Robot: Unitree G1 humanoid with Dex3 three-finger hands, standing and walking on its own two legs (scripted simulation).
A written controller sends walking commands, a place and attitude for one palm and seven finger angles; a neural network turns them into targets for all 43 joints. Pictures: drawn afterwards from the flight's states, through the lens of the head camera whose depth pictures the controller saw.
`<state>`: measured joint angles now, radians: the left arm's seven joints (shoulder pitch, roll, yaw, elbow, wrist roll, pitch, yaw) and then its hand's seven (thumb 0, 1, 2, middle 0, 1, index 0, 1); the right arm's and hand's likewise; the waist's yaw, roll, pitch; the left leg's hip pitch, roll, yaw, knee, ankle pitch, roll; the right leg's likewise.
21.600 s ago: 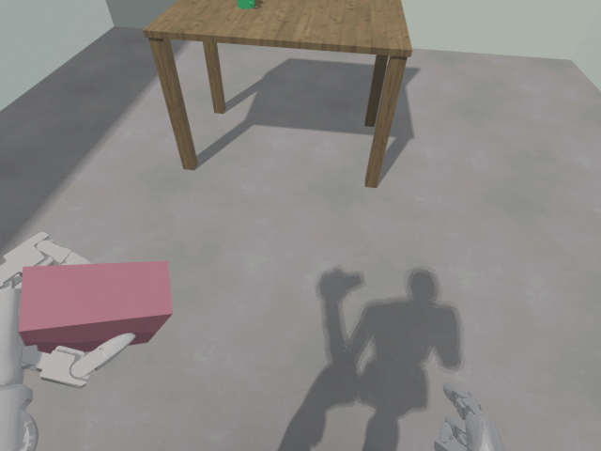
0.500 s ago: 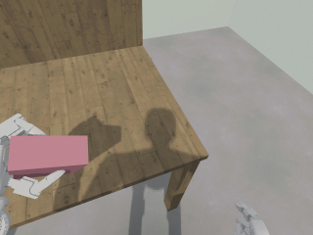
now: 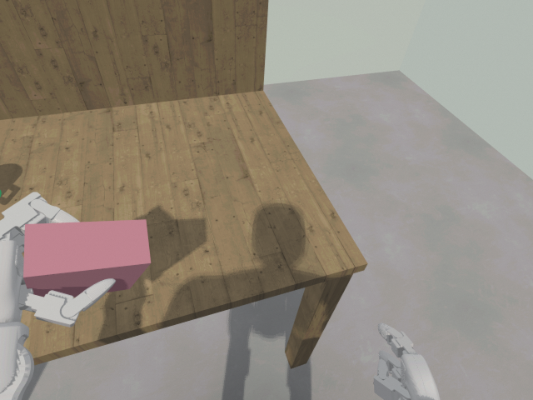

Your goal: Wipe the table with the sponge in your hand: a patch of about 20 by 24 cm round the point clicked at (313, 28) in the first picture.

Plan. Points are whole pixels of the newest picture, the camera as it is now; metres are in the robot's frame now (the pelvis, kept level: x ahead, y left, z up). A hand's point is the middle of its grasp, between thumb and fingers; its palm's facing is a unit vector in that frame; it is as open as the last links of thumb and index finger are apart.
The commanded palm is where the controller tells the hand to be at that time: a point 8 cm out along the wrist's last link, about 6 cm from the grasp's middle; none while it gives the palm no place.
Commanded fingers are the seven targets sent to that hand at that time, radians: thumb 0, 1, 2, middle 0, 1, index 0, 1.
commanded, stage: come to a stop and stand still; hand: left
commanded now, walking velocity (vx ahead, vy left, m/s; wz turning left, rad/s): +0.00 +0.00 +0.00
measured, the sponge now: (103, 261) +0.24 +0.23 +0.13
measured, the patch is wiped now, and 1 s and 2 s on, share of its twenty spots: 0.00 0.00 0.00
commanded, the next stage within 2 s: look again from close up in 0.12 s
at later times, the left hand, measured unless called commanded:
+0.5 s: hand (91, 250) +0.23 +0.23 +0.16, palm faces +0.34 -0.87 -0.36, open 9.4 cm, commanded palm +0.18 +0.27 +0.18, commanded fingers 0.00 0.10 1.30 -1.20 -1.60 -1.20 -1.60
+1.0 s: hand (89, 248) +0.24 +0.24 +0.15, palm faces +0.32 -0.86 -0.40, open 9.4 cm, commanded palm +0.18 +0.28 +0.18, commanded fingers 0.00 0.10 1.30 -1.20 -1.60 -1.20 -1.60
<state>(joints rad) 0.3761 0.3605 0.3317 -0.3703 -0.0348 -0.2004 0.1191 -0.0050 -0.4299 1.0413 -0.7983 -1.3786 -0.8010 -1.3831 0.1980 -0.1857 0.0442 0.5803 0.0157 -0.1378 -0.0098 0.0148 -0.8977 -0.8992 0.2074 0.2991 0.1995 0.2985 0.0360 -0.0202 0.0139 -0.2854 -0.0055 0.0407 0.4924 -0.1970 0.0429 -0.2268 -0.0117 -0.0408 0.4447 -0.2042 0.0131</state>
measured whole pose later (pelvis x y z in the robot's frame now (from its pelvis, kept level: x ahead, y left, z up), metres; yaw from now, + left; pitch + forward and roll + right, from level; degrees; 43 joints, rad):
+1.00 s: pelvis +0.02 +0.00 +0.00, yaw -1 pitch +0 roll -1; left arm 0.43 0.40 0.34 -0.43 -0.03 -0.25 0.08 -0.01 -0.43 1.04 -0.80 -1.38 -0.80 -1.38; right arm 0.24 -0.18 0.02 0.60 0.01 -0.16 -0.03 0.02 -0.90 -0.90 0.21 0.30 0.20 0.30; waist 0.03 -0.05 0.05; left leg -0.26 0.00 0.05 0.48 -0.22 0.04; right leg -0.20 -0.01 -0.03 0.43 -0.23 0.01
